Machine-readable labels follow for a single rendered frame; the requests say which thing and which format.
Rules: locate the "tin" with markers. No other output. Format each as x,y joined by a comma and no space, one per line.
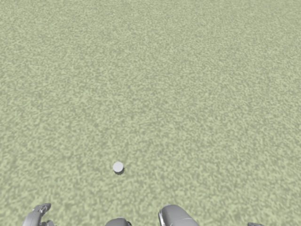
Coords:
118,167

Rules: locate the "left robot hand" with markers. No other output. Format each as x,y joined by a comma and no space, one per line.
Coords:
33,218

